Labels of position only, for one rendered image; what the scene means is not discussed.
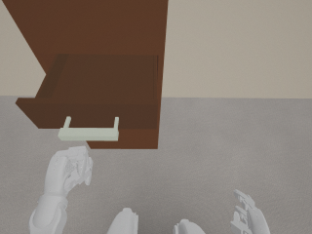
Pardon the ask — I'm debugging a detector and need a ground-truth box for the robot thigh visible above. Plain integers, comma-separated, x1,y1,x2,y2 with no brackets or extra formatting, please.
106,211,138,234
173,221,205,234

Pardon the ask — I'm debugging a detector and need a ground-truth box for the left robot thigh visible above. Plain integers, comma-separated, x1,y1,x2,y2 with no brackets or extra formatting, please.
106,211,138,234

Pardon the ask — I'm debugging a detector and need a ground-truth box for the right robot thigh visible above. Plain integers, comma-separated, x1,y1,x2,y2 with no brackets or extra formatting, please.
173,221,205,234

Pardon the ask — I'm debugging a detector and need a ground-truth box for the cabinet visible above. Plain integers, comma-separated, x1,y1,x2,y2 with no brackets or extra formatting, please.
2,0,169,149

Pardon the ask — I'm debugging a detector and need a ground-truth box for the robot left hand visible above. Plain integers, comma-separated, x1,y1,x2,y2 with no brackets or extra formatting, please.
43,145,93,198

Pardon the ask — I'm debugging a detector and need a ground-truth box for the left robot forearm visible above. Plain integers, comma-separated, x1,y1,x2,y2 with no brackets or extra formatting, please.
28,194,68,234

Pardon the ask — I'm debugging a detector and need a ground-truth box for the handle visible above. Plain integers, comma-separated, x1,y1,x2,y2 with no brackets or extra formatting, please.
58,116,119,141

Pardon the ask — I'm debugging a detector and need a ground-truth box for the drawer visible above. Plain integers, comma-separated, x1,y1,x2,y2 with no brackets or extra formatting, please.
16,54,158,130

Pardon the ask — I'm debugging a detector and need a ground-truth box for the robot right hand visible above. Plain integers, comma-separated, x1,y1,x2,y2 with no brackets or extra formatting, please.
230,189,270,234

